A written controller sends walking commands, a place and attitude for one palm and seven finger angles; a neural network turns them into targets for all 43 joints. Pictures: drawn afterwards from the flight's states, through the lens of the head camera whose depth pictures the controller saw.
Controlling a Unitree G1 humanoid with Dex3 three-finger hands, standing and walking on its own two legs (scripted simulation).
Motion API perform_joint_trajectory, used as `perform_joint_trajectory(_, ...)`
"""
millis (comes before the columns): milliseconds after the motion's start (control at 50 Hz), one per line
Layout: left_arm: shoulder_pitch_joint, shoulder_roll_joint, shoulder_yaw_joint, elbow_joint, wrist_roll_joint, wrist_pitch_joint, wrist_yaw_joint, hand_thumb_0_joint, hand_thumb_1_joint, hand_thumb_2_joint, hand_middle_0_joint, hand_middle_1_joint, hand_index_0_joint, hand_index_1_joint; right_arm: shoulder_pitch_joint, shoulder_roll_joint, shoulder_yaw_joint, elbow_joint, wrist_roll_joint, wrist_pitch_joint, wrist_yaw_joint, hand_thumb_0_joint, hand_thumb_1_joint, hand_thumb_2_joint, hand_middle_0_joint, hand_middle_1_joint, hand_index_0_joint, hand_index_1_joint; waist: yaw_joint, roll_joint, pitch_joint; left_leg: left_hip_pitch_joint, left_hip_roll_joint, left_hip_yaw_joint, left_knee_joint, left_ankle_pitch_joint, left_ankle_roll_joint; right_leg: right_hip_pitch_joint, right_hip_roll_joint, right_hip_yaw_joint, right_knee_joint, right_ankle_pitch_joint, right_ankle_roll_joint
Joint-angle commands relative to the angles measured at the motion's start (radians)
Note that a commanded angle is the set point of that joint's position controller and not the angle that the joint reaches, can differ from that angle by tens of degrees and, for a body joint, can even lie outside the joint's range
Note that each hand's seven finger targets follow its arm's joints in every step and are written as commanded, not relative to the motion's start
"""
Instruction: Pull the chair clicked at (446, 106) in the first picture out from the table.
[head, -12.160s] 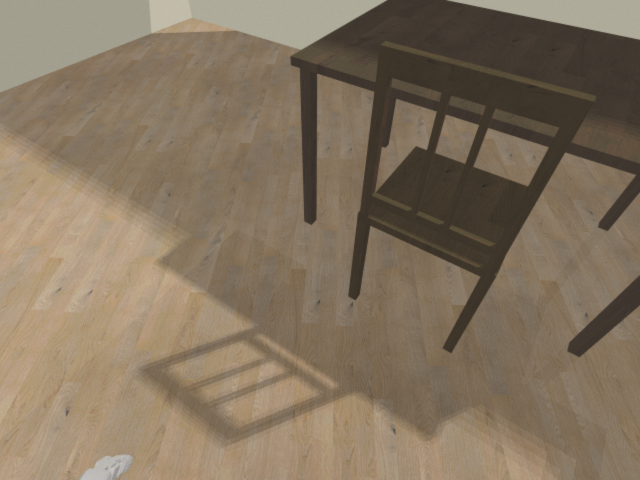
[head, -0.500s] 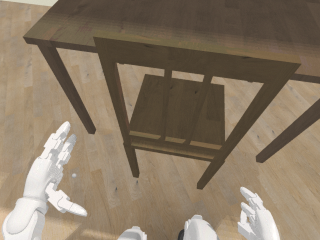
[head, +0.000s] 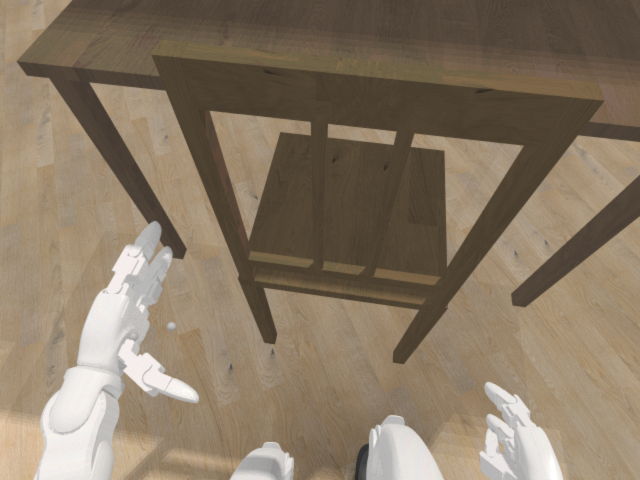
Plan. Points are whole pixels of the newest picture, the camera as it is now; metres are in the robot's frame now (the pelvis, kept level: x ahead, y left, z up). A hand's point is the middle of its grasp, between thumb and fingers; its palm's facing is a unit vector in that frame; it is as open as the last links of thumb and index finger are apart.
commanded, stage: aim the fingers beside a spindle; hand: left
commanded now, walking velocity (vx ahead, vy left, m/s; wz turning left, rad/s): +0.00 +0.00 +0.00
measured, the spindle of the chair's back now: (319, 209) +0.47 +0.02 +0.01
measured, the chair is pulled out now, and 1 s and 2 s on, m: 0.00 0.00 0.00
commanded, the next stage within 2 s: none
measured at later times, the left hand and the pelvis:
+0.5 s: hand (197, 304) +0.32 +0.16 +0.01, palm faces -0.14 -0.99 -0.05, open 16.9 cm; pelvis +0.00 +0.00 -0.01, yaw +0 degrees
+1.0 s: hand (206, 286) +0.35 +0.16 +0.00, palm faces -0.14 -0.99 -0.05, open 16.9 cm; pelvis -0.01 +0.00 -0.02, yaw -1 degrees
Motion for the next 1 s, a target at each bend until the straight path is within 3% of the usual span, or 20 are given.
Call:
perform_joint_trajectory(0, -0.253, 0.147, 0.047, -0.144, -0.004, -0.077, 0.000, 0.000, -0.500, 0.300, -0.060, -0.080, -0.060, -0.080, 0.000, -0.141, -0.055, -0.120, 0.002, -0.054, -0.020, 0.000, -0.900, -0.900, 0.200, 0.300, 0.200, 0.300, -0.027, -0.007, -0.293, -0.055, 0.000, -0.024, -0.153, 0.282, -0.012, 0.364, 0.017, 0.081, -0.097, 0.078, 0.002)
perform_joint_trajectory(40, -0.279, 0.173, 0.067, -0.131, 0.000, -0.073, 0.001, 0.000, -0.500, 0.300, -0.060, -0.080, -0.060, -0.080, 0.003, -0.143, -0.057, -0.116, 0.002, -0.052, -0.021, 0.000, -0.900, -0.900, 0.200, 0.300, 0.200, 0.300, -0.020, 0.010, -0.323, -0.044, -0.001, -0.021, -0.150, 0.302, -0.014, 0.375, 0.016, 0.083, -0.090, 0.102, 0.000)
perform_joint_trajectory(120, -0.231, 0.167, 0.068, -0.164, -0.001, -0.067, 0.004, 0.000, -0.500, 0.300, -0.060, -0.080, -0.060, -0.080, 0.005, -0.136, -0.058, -0.135, -0.002, -0.045, -0.011, 0.000, -0.900, -0.900, 0.200, 0.300, 0.200, 0.300, 0.006, 0.040, -0.423, -0.002, -0.002, -0.024, -0.150, 0.418, -0.022, 0.433, 0.015, 0.075, -0.062, 0.226, -0.006)
perform_joint_trajectory(140, -0.204, 0.172, 0.081, -0.154, -0.002, -0.063, 0.009, 0.000, -0.500, 0.300, -0.060, -0.080, -0.060, -0.080, 0.009, -0.135, -0.060, -0.135, -0.002, -0.040, -0.007, 0.000, -0.900, -0.900, 0.200, 0.300, 0.200, 0.300, 0.013, 0.030, -0.423, -0.002, 0.000, -0.021, -0.150, 0.433, -0.025, 0.440, 0.014, 0.075, -0.062, 0.240, -0.005)
perform_joint_trajectory(200, -0.231, 0.132, 0.053, -0.119, 0.000, -0.053, 0.024, 0.000, -0.500, 0.300, -0.060, -0.080, -0.060, -0.080, 0.001, -0.133, -0.057, -0.137, -0.001, -0.025, -0.002, 0.000, -0.900, -0.900, 0.200, 0.300, 0.200, 0.300, -0.007, -0.024, -0.372, -0.053, 0.001, -0.016, -0.143, 0.381, -0.018, 0.411, 0.016, 0.077, -0.065, 0.213, 0.001)
perform_joint_trajectory(260, -0.247, 0.156, 0.085, -0.076, 0.006, -0.054, 0.036, 0.000, -0.500, 0.300, -0.060, -0.080, -0.060, -0.080, 0.000, -0.137, -0.058, -0.136, -0.002, -0.012, 0.000, 0.000, -0.900, -0.900, 0.200, 0.300, 0.200, 0.300, -0.007, -0.057, -0.345, -0.106, -0.002, -0.010, -0.136, 0.322, -0.015, 0.408, 0.015, 0.088, -0.065, 0.172, 0.001)
perform_joint_trajectory(360, -0.309, 0.146, 0.058, -0.077, 0.019, -0.070, 0.030, 0.000, -0.500, 0.300, -0.060, -0.080, -0.060, -0.080, 0.006, -0.135, -0.057, -0.134, -0.003, -0.003, 0.001, 0.000, -0.900, -0.900, 0.200, 0.300, 0.200, 0.300, -0.011, 0.003, -0.364, -0.090, -0.002, -0.011, -0.129, 0.330, -0.017, 0.379, 0.015, 0.087, -0.051, 0.169, -0.004)
perform_joint_trajectory(440, -0.410, 0.113, 0.006, -0.110, 0.026, -0.095, 0.032, 0.000, -0.500, 0.300, -0.060, -0.080, -0.060, -0.080, 0.015, -0.135, -0.062, -0.119, -0.008, -0.009, -0.003, 0.000, -0.900, -0.900, 0.200, 0.300, 0.200, 0.300, -0.031, 0.029, -0.408, -0.043, 0.004, -0.029, -0.111, 0.376, -0.023, 0.333, 0.018, 0.075, -0.026, 0.186, -0.003)
perform_joint_trajectory(520, -0.412, 0.132, 0.026, -0.074, 0.031, -0.096, 0.049, 0.000, -0.500, 0.300, -0.060, -0.080, -0.060, -0.080, 0.021, -0.141, -0.064, -0.108, -0.012, -0.004, -0.002, 0.000, -0.900, -0.900, 0.200, 0.300, 0.200, 0.300, -0.024, 0.020, -0.426, -0.052, 0.004, -0.036, -0.103, 0.394, -0.028, 0.331, 0.017, 0.070, -0.008, 0.198, -0.006)
perform_joint_trajectory(540, -0.414, 0.110, 0.009, -0.066, 0.034, -0.093, 0.051, 0.000, -0.500, 0.300, -0.060, -0.080, -0.060, -0.080, 0.020, -0.137, -0.065, -0.107, -0.011, 0.000, 0.001, 0.000, -0.900, -0.900, 0.200, 0.300, 0.200, 0.300, -0.027, 0.013, -0.427, -0.047, 0.004, -0.034, -0.101, 0.401, -0.028, 0.325, 0.017, 0.068, -0.007, 0.205, -0.004)
perform_joint_trajectory(620, -0.395, 0.118, 0.028, -0.008, 0.048, -0.073, 0.072, 0.000, -0.500, 0.300, -0.060, -0.080, -0.060, -0.080, 0.013, -0.138, -0.063, -0.116, -0.010, 0.021, 0.011, 0.000, -0.900, -0.900, 0.200, 0.300, 0.200, 0.300, -0.014, 0.008, -0.405, -0.096, 0.000, -0.026, -0.103, 0.365, -0.027, 0.321, 0.016, 0.070, 0.000, 0.183, -0.007)
perform_joint_trajectory(680, -0.445, 0.129, 0.043, 0.039, 0.052, -0.066, 0.085, 0.000, -0.500, 0.300, -0.060, -0.080, -0.060, -0.080, 0.010, -0.139, -0.057, -0.119, -0.009, 0.038, 0.013, 0.000, -0.900, -0.900, 0.200, 0.300, 0.200, 0.300, -0.021, -0.041, -0.370, -0.158, -0.003, -0.017, -0.098, 0.288, -0.017, 0.318, 0.018, 0.083, -0.009, 0.130, -0.003)
perform_joint_trajectory(740, -0.530, 0.129, 0.036, 0.026, 0.058, -0.087, 0.091, 0.000, -0.500, 0.300, -0.060, -0.080, -0.060, -0.080, 0.014, -0.136, -0.057, -0.117, -0.012, 0.039, 0.009, 0.000, -0.900, -0.900, 0.200, 0.300, 0.200, 0.300, -0.028, -0.017, -0.406, -0.159, -0.006, -0.017, -0.085, 0.264, -0.012, 0.310, 0.019, 0.092, -0.005, 0.106, -0.003)
perform_joint_trajectory(760, -0.555, 0.154, 0.055, 0.024, 0.057, -0.097, 0.093, 0.000, -0.500, 0.300, -0.060, -0.080, -0.060, -0.080, 0.021, -0.139, -0.058, -0.110, -0.013, 0.038, 0.007, 0.000, -0.900, -0.900, 0.200, 0.300, 0.200, 0.300, -0.031, -0.028, -0.417, -0.161, -0.004, -0.018, -0.079, 0.265, -0.012, 0.317, 0.019, 0.095, -0.002, 0.111, -0.002)
perform_joint_trajectory(840, -0.509, 0.164, 0.063, -0.022, 0.048, -0.115, 0.077, 0.000, -0.500, 0.300, -0.060, -0.080, -0.060, -0.080, 0.030, -0.133, -0.060, -0.118, -0.018, 0.039, 0.009, 0.000, -0.900, -0.900, 0.200, 0.300, 0.200, 0.300, -0.012, 0.024, -0.514, -0.102, -0.006, -0.018, -0.082, 0.356, -0.016, 0.381, 0.020, 0.096, 0.006, 0.205, -0.007)
perform_joint_trajectory(860, -0.489, 0.171, 0.067, -0.022, 0.046, -0.114, 0.072, 0.000, -0.500, 0.300, -0.060, -0.080, -0.060, -0.080, 0.032, -0.136, -0.062, -0.116, -0.015, 0.042, 0.009, 0.000, -0.900, -0.900, 0.200, 0.300, 0.200, 0.300, -0.013, 0.005, -0.505, -0.098, -0.001, -0.022, -0.085, 0.373, -0.019, 0.382, 0.020, 0.092, 0.006, 0.222, -0.006)
perform_joint_trajectory(880, -0.467, 0.146, 0.050, -0.022, 0.040, -0.107, 0.065, 0.000, -0.500, 0.300, -0.060, -0.080, -0.060, -0.080, 0.029, -0.133, -0.061, -0.118, -0.014, 0.043, 0.011, 0.000, -0.900, -0.900, 0.200, 0.300, 0.200, 0.300, -0.014, 0.023, -0.501, -0.096, -0.003, -0.017, -0.086, 0.376, -0.018, 0.380, 0.019, 0.094, 0.003, 0.227, -0.004)
perform_joint_trajectory(900, -0.451, 0.129, 0.038, -0.011, 0.036, -0.098, 0.060, 0.000, -0.500, 0.300, -0.060, -0.080, -0.060, -0.080, 0.030, -0.133, -0.061, -0.116, -0.013, 0.045, 0.013, 0.000, -0.900, -0.900, 0.200, 0.300, 0.200, 0.300, -0.021, -0.007, -0.493, -0.105, -0.001, -0.018, -0.086, 0.371, -0.017, 0.382, 0.019, 0.090, -0.002, 0.228, -0.003)
perform_joint_trajectory(960, -0.377, 0.100, 0.026, 0.052, 0.029, -0.067, 0.046, 0.000, -0.500, 0.300, -0.060, -0.080, -0.060, -0.080, 0.023, -0.140, -0.063, -0.118, -0.005, 0.052, 0.017, 0.000, -0.900, -0.900, 0.200, 0.300, 0.200, 0.300, -0.025, -0.042, -0.423, -0.148, 0.001, -0.015, -0.093, 0.335, -0.015, 0.352, 0.019, 0.084, -0.009, 0.199, -0.002)
perform_joint_trajectory(980, -0.384, 0.115, 0.037, 0.065, 0.028, -0.062, 0.046, 0.000, -0.500, 0.300, -0.060, -0.080, -0.060, -0.080, 0.020, -0.144, -0.062, -0.118, -0.002, 0.056, 0.017, 0.000, -0.900, -0.900, 0.200, 0.300, 0.200, 0.300, -0.026, -0.053, -0.395, -0.169, 0.001, -0.015, -0.096, 0.301, -0.015, 0.339, 0.019, 0.085, -0.015, 0.164, -0.002)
